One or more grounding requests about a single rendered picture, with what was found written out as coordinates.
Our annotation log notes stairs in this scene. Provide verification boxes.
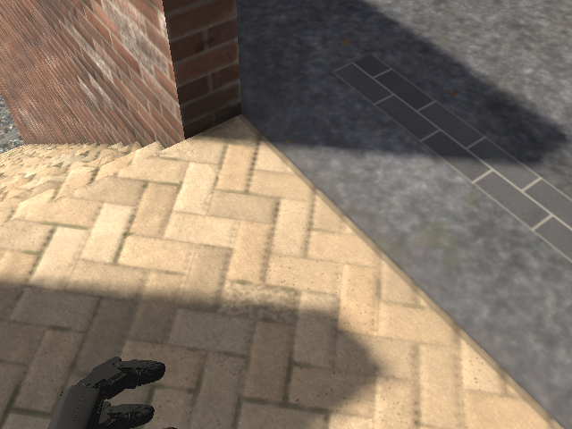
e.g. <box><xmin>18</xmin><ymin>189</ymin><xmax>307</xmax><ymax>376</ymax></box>
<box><xmin>0</xmin><ymin>141</ymin><xmax>165</xmax><ymax>225</ymax></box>

